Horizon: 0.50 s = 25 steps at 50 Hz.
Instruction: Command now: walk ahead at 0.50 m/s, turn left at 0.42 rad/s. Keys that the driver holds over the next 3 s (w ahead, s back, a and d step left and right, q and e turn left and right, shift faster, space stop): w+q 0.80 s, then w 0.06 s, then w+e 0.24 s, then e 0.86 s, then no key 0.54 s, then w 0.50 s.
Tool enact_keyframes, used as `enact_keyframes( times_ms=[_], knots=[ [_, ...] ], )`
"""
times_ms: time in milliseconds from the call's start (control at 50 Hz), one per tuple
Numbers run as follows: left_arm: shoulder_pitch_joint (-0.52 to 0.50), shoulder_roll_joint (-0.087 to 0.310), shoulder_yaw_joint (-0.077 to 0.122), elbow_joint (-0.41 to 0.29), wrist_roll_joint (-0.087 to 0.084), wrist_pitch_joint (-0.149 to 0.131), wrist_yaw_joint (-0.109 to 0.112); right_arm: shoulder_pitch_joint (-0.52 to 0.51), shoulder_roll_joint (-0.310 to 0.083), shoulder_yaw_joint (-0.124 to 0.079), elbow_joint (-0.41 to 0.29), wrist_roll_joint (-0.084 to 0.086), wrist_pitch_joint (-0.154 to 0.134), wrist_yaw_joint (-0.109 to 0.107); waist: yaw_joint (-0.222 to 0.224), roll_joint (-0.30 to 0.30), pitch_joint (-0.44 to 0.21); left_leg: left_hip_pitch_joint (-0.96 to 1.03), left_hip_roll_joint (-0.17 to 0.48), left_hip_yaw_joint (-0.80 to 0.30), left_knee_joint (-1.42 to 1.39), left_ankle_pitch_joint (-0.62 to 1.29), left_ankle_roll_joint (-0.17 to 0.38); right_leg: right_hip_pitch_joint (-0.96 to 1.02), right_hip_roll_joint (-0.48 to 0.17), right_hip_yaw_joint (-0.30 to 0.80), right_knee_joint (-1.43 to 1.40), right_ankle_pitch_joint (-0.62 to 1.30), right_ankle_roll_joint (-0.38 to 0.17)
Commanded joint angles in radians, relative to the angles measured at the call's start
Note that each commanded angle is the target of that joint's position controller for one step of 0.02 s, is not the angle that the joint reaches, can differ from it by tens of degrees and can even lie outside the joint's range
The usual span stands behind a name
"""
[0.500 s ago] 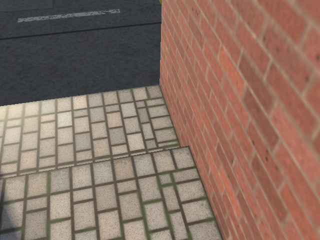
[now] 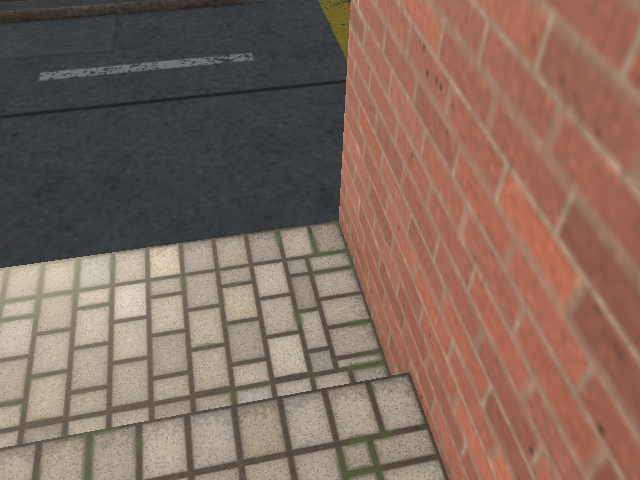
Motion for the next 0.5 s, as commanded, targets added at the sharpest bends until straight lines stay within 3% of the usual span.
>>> enact_keyframes(
  times_ms=[20,40,60,80,100,120,140,160,180,200,220,240,260,280,300,320,340,360,380,420,440,460,500],
  knots=[
    [-0.127,0.071,0.001,-0.082,0.009,0.001,0.014,0.15,-0.101,-0.007,-0.017,0.009,-0.033,-0.043,-0.084,0.091,0.099,0.298,0.187,-0.435,-0.006,0.269,0.191,-0.292,-0.01,0.044,-0.273,0.093,0.013],
    [-0.199,0.048,-0.02,-0.095,-0.005,-0.001,0.001,0.158,-0.081,-0.006,-0.035,0.032,-0.027,-0.054,-0.131,0.025,0.154,0.316,0.153,-0.434,0.028,0.198,0.175,-0.281,-0.031,0.062,-0.555,0.245,0.013],
    [-0.205,0.036,-0.029,-0.118,-0.025,0.01,-0.008,0.114,-0.12,-0.013,-0.05,0.041,-0.014,-0.039,-0.114,0.032,0.133,0.115,0.102,-0.367,-0.01,0.149,0.165,-0.009,0.014,-0.047,-0.729,0.286,0.002],
    [-0.204,0.006,-0.04,-0.158,-0.042,0.02,-0.015,0.093,-0.188,-0.021,-0.031,0.01,0.005,-0.004,-0.066,0.121,0.141,-0.151,0.107,-0.377,-0.085,0.14,0.19,0.303,0.057,-0.123,-0.658,0.274,0.012],
    [-0.136,0.014,-0.043,-0.143,-0.028,0.028,-0.019,0.044,-0.216,-0.028,-0.045,-0.005,0.012,0.02,-0.018,0.103,0.203,-0.29,0.114,-0.423,-0.054,0.079,0.204,0.433,0.034,-0.116,-0.616,0.304,0.016],
    [-0.023,0.045,-0.032,-0.131,-0.013,0.029,-0.01,0.023,-0.231,-0.032,-0.058,0.019,0.006,0.03,0.069,0.073,0.209,-0.366,0.101,-0.443,0.019,0.076,0.188,0.607,0.042,-0.138,-0.611,0.257,0.022],
    [0.216,0.14,0.007,-0.055,-0.025,0.022,-0.009,-0.083,-0.248,-0.034,-0.09,0.029,-0.007,0.043,0.182,0.024,0.186,-0.364,0.078,-0.417,0.241,0.098,0.126,0.779,0.011,-0.124,-0.688,0.351,0.0],
    [0.44,0.229,0.05,0.014,-0.031,0.009,0.007,-0.082,-0.209,-0.023,-0.101,0.036,-0.012,0.064,0.25,-0.042,0.12,-0.335,0.033,-0.336,0.445,0.253,0.057,0.978,-0.004,-0.171,-0.765,0.362,-0.023],
    [0.569,0.236,0.062,0.048,-0.015,0.006,0.02,0.004,-0.124,-0.015,-0.05,0.021,-0.007,0.096,0.248,-0.152,0.047,-0.43,-0.045,-0.236,0.795,0.211,-0.029,1.18,-0.113,-0.002,-0.751,0.389,-0.155],
    [0.515,0.277,0.063,0.019,-0.03,0.01,0.003,0.129,-0.044,-0.007,-0.064,0.022,0.011,0.108,0.122,-0.302,-0.161,-0.668,-0.033,-0.101,1.153,-0.051,-0.062,1.402,-0.321,0.178,-0.482,0.707,-0.349],
    [0.51,0.239,0.055,0.008,-0.02,0.021,-0.01,0.048,-0.096,-0.011,-0.108,0.024,0.026,0.11,0.168,-0.197,-0.157,-0.838,0.003,-0.052,1.296,-0.04,-0.081,1.327,-0.376,0.293,-0.575,0.608,-0.411],
    [0.422,0.199,0.042,-0.009,-0.023,0.02,-0.017,-0.049,-0.081,-0.002,-0.175,0.014,0.031,0.086,0.148,-0.107,-0.065,-0.952,0.062,-0.056,1.234,0.105,-0.085,1.18,-0.418,0.336,-0.714,0.222,-0.4],
    [0.389,0.119,0.021,0.005,-0.044,0.013,-0.029,-0.142,-0.07,0.002,-0.208,0.005,0.041,0.052,0.141,-0.085,0.021,-1.021,0.144,-0.092,1.155,0.241,-0.092,1.004,-0.455,0.478,-0.843,-0.278,-0.414],
    [0.341,0.021,-0.001,-0.003,-0.056,0.002,-0.027,-0.192,-0.054,0.013,-0.222,-0.002,0.046,0.025,0.107,-0.006,0.081,-0.985,0.219,-0.107,1.057,0.335,-0.077,0.837,-0.454,0.412,-0.889,-0.294,-0.415],
    [0.267,-0.082,-0.026,-0.005,-0.044,-0.028,0.005,-0.224,-0.012,0.033,-0.229,-0.01,0.043,0.016,0.05,0.039,0.143,-0.897,0.291,-0.125,0.752,0.507,-0.039,0.654,-0.369,0.281,-0.926,-0.266,-0.357],
    [0.228,-0.055,-0.019,0.01,-0.033,-0.039,0.027,-0.215,-0.007,0.033,-0.212,-0.01,0.052,0.029,0.021,-0.008,0.178,-0.787,0.328,-0.106,0.604,0.543,-0.022,0.498,-0.314,0.186,-0.954,-0.266,-0.347],
    [0.131,-0.028,-0.02,-0.017,-0.02,-0.065,0.047,-0.215,-0.03,0.028,-0.2,-0.007,0.052,0.044,0.02,0.004,0.19,-0.594,0.345,-0.101,0.353,0.689,-0.001,0.328,-0.219,0.033,-0.988,-0.22,-0.307],
    [0.136,0.028,-0.01,-0.037,-0.014,-0.077,0.057,-0.226,-0.069,0.012,-0.178,-0.012,0.056,0.065,0.024,0.003,0.132,-0.398,0.321,-0.036,0.224,0.791,-0.025,0.26,-0.164,-0.07,-0.972,-0.216,-0.284],
    [0.18,0.057,-0.008,-0.013,-0.015,-0.078,0.063,-0.242,-0.074,0.015,-0.169,-0.002,0.057,0.076,0.031,-0.006,0.098,-0.286,0.311,-0.011,0.135,0.806,-0.032,0.255,-0.171,-0.107,-1.002,-0.197,-0.266],
    [0.216,0.139,0.012,-0.013,-0.047,-0.065,0.059,-0.32,-0.093,0.012,-0.187,0.013,0.053,0.088,0.074,-0.02,0.131,-0.256,0.275,0.036,-0.027,0.806,-0.05,0.372,-0.203,-0.137,-1.008,-0.076,-0.255],
    [0.241,0.152,0.016,0.006,-0.059,-0.051,0.054,-0.377,-0.104,0.009,-0.211,0.029,0.048,0.081,0.094,-0.011,0.131,-0.294,0.258,0.029,-0.1,0.773,-0.048,0.489,-0.23,-0.121,-0.987,-0.03,-0.258],
    [0.294,0.151,0.02,0.034,-0.068,-0.039,0.054,-0.402,-0.087,0.015,-0.227,0.034,0.044,0.068,0.11,-0.019,0.142,-0.351,0.253,0.018,-0.171,0.74,-0.045,0.628,-0.266,-0.102,-0.98,-0.011,-0.268],
    [0.35,0.161,0.039,0.063,-0.066,-0.017,0.057,-0.476,-0.097,0.013,-0.267,0.034,0.023,0.036,0.157,-0.018,0.149,-0.454,0.246,0.007,-0.274,0.618,-0.051,0.881,-0.299,-0.094,-0.948,-0.019,-0.27]
  ],
)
